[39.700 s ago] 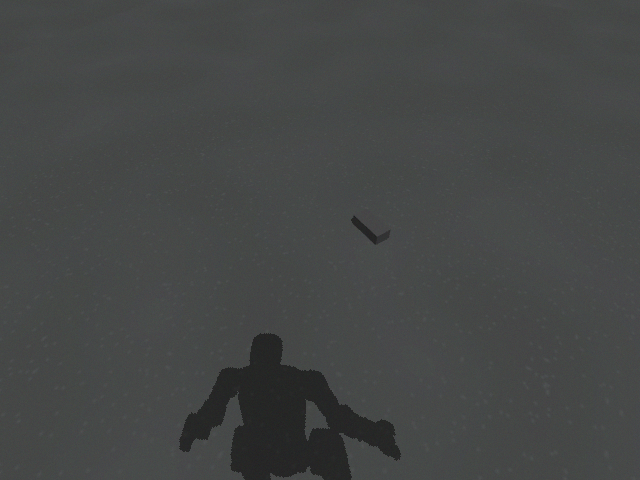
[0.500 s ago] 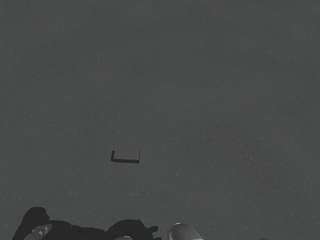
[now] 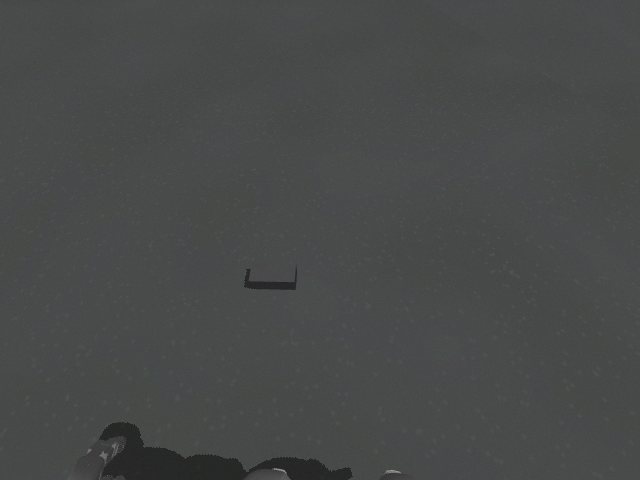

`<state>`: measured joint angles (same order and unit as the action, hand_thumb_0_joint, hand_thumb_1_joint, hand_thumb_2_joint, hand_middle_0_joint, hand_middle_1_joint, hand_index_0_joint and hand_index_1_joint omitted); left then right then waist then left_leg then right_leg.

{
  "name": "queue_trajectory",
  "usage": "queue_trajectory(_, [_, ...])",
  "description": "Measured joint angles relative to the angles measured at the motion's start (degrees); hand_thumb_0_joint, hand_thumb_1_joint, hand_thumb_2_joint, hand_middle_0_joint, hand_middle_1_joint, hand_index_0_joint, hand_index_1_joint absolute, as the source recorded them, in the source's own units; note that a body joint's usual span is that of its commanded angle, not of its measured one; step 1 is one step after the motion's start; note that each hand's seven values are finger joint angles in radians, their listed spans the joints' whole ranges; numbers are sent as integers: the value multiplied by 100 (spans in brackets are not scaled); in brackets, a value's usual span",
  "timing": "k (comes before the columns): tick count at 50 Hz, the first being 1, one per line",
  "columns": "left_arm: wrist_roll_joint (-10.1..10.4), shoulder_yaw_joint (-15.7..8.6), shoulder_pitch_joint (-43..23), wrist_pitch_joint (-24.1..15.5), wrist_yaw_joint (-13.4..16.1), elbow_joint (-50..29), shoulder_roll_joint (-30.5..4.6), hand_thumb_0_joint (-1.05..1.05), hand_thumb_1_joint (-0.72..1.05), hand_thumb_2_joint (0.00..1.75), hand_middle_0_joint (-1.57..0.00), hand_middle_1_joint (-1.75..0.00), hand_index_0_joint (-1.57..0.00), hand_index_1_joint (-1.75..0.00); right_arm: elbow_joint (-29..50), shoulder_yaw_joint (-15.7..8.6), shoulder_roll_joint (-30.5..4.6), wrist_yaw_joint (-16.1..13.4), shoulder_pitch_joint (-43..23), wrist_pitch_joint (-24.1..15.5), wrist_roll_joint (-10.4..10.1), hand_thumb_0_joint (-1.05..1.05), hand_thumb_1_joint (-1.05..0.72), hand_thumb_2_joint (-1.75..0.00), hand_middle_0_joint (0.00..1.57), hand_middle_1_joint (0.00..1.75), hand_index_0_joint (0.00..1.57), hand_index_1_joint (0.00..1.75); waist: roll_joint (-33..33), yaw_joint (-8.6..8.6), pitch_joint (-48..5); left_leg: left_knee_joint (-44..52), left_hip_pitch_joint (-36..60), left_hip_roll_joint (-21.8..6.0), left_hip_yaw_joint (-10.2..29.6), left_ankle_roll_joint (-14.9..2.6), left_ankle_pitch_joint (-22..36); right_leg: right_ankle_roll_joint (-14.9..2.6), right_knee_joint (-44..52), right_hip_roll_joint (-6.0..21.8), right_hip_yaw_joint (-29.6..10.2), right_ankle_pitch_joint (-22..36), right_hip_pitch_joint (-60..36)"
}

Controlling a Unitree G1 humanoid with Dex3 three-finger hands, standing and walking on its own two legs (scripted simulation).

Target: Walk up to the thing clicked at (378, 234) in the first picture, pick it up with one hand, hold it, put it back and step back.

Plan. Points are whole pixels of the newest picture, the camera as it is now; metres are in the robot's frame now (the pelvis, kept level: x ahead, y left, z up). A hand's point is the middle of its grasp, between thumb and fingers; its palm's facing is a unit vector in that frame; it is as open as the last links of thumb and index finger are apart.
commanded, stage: step back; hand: left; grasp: from above
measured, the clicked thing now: (273, 276) +0.84 +0.22 -0.73
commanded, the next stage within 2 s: stand in 1.62 s
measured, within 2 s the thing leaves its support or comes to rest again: neither
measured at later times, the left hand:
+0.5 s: hand out of the picture -0.12 +0.24 -0.14, palm faces -0.06 -0.91 -0.41, open 7.4 cm
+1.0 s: hand out of the picture -0.22 +0.24 -0.14, palm faces +0.05 -0.92 -0.38, open 7.4 cm
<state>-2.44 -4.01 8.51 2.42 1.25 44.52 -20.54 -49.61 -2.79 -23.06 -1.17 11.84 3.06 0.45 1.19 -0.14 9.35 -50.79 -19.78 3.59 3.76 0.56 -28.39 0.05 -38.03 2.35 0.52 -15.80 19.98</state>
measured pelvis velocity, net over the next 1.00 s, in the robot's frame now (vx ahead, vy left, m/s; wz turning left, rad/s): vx -0.27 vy -0.04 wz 0.03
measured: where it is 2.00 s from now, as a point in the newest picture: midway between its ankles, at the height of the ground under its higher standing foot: outside the picture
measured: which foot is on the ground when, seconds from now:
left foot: up 0.00-0.02, down 0.04-0.42, up 0.44-0.72, down 0.74-1.00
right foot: down 0.00-0.06, up 0.08-0.38, down 0.40-1.00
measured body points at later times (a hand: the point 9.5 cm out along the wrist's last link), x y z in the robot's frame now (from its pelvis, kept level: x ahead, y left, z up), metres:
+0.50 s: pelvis -0.18 -0.03 +0.00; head -0.14 -0.05 +0.44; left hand -0.12 +0.28 -0.11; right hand -0.06 -0.35 -0.12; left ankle -0.08 +0.11 -0.68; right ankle -0.20 -0.15 -0.72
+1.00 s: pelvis -0.27 -0.04 +0.00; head -0.27 -0.04 +0.45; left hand -0.22 +0.28 -0.11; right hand -0.18 -0.33 -0.13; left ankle -0.27 +0.10 -0.71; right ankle -0.23 -0.15 -0.72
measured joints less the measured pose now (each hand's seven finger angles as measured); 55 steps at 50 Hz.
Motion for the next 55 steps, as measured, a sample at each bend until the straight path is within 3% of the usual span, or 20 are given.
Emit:
queue_trajectory(2, [43, 21, -163, 24, -3, -95, -88, 1, 89, 90, -20, -30, -21, -30, -19, -4, 34, 34, 49, -45, 25, 1, -91, -90, 20, 30, 20, 30, -57, 49, 44, 1067, 443, -139, -169, -75, 532, 42, -222, 62, 95, 8, 220])
queue_trajectory(4, [94, 2, -330, 75, 0, -97, -191, 1, 90, 90, -20, -30, -21, -30, -93, -6, 165, 57, -21, -72, 83, 1, -91, -90, 20, 30, 21, 30, -336, -12, 198, 1224, 460, -6, -328, -164, 821, 26, -535, 137, -125, -202, 421])
queue_trajectory(7, [133, -35, -362, 172, 26, 53, -191, 1, 90, 90, -20, -30, -21, -30, -93, 67, 233, 125, -80, -104, 124, 1, -91, -90, 21, 30, 21, 30, -277, 84, 192, 1209, 277, -171, -249, -210, 995, -51, -1923, -515, -660, -1372, 757])
queue_trajectory(9, [172, -53, -307, 190, 25, 133, -218, 1, 90, 90, -20, -30, -21, -30, -80, 104, 282, 99, -122, -113, 139, 1, -90, -89, 21, 30, 21, 30, -308, 80, 121, 1408, 223, -259, -259, -192, 1214, -77, -2792, -793, -872, -1419, 876])
queue_trajectory(12, [159, -77, -148, 166, -16, 208, -228, 1, 90, 90, -20, -30, -21, -30, 8, 83, 283, 70, -247, -111, 155, 1, -90, -89, 21, 30, 21, 30, -299, 28, 52, 1607, 90, -399, -317, -186, 1486, 30, -3223, -851, -877, -1349, 720])
queue_trajectory(16, [121, -60, 70, 157, -78, 324, -233, 1, 90, 90, -20, -30, -21, -30, 229, 46, 211, 56, -483, -130, 150, 1, -90, -89, 21, 30, 21, 30, -241, -44, 67, 1666, -173, -583, -430, -161, 1765, 170, -2253, -586, -683, -1422, 103])
queue_trajectory(20, [108, -29, 247, 77, -135, 489, -211, 1, 90, 90, -20, -30, -21, -30, 368, 43, 50, 78, -699, -54, 120, 0, -90, -90, 21, 30, 21, 30, -114, -138, 23, 1429, -601, -778, -512, 17, 1935, 39, -183, -282, -318, -946, -727])
queue_trajectory(21, [79, -40, 253, 47, -133, 567, -134, 1, 90, 90, -20, -30, -21, -30, 354, 23, -32, 78, -763, -22, 101, 0, -90, -90, 21, 30, 21, 30, 77, -120, 57, 1293, -720, -892, -407, 19, 1942, 13, -20, -394, -216, -896, -776])
queue_trajectory(22, [45, -33, 278, 43, -149, 608, -65, 1, 90, 90, -20, -30, -21, -30, 321, -12, -75, 57, -782, 13, 75, 0, -90, -90, 21, 30, 21, 30, 210, -66, 79, 1103, -835, -828, -169, -11, 1556, -19, -82, -453, -110, -855, -731])
queue_trajectory(24, [-1, 5, 408, 56, -175, 607, -26, 1, 90, 90, -20, -30, -21, -30, 221, -56, -43, -4, -684, 93, 46, 0, -90, -90, 21, 30, 21, 30, 103, -178, -36, 213, -1092, -350, 174, 2, 492, -93, -247, -319, -172, -788, -518])
queue_trajectory(26, [-8, 36, 504, 58, -140, 626, 21, 1, 90, 90, -20, -30, -21, -30, 149, -48, -58, -16, -560, 113, 5, 0, -91, -90, 21, 30, 21, 30, 34, -238, -111, -764, -1234, 52, 391, 0, 240, -106, -152, -184, -221, -614, -436])
queue_trajectory(29, [-47, 30, 505, 29, -87, 612, 48, 1, 90, 90, -20, -30, -21, -30, 84, -38, -93, -11, -346, 55, -9, 0, -91, -90, 20, 30, 20, 30, 44, -203, -159, -1428, -1085, 243, 403, 31, 211, -101, -20, -64, -149, -391, -320])
queue_trajectory(32, [-75, 10, 413, -61, -58, 504, 0, 1, 89, 90, -20, -30, -21, -30, -56, -36, -80, 25, -135, 43, 40, 0, -91, -90, 20, 30, 20, 30, 69, -171, -184, -866, -526, 66, 205, 69, 51, -100, -22, 8, 16, -279, -196])
queue_trajectory(35, [-58, -4, 287, -129, -67, 410, -99, 1, 89, 90, -20, -30, -21, -30, -257, -42, -14, 81, 5, 23, 95, 1, -91, -90, 20, 30, 20, 30, 29, -145, -225, 415, 181, -176, -88, 8, -99, -85, -162, 118, 200, -255, -49])
queue_trajectory(38, [-4, -3, 174, -113, -81, 457, -232, 1, 90, 90, -20, -30, -21, -30, -501, -73, 150, 111, 1, -95, 134, 1, -91, -90, 20, 30, 20, 30, -249, -172, -182, 1599, 748, -90, -320, -45, 837, -29, -441, 332, 135, -300, 88])
queue_trajectory(42, [92, 9, 263, -52, -148, 815, -228, 1, 90, 90, -20, -30, -21, -30, -631, 24, 290, 182, 48, -210, 159, 1, -91, -90, 21, 30, 21, 30, -243, -77, -445, 1641, 703, -199, -301, -156, 927, -60, -854, 25, -129, -1087, 152])
queue_trajectory(45, [127, -4, 364, -138, -214, 993, -239, 1, 90, 90, -20, -30, -21, -30, -667, 90, 353, 209, 2, -270, 165, 1, -90, -90, 21, 30, 21, 30, -244, -56, -552, 1681, 691, -311, -307, -63, 997, -76, -301, -39, -84, -835, -177])
queue_trajectory(48, [66, -6, 395, -239, -197, 1188, -106, 1, 90, 90, -20, -30, -21, -30, -682, 89, 306, 217, -100, -218, 134, 1, -90, -90, 21, 30, 21, 30, 3, -60, -547, 1402, 619, -531, -179, 15, 808, -70, 343, -257, 60, -6, -500])
queue_trajectory(51, [12, 42, 432, -316, -205, 1268, 3, 1, 90, 90, -20, -30, -21, -30, -724, 54, 269, 212, -123, -192, 109, 1, -90, -90, 21, 30, 21, 30, 20, -116, -642, 905, 380, -370, -31, -55, 189, -173, 371, -234, 94, -45, -457])
queue_trajectory(55, [-5, 93, 366, -353, -207, 1310, 136, 1, 90, 90, -20, -30, -21, -30, -786, -16, 106, 233, -76, -272, 94, 1, -91, -90, 21, 30, 21, 30, 55, -163, -656, 996, 315, -348, -154, -113, 283, -117, 448, -108, 144, -5, -440])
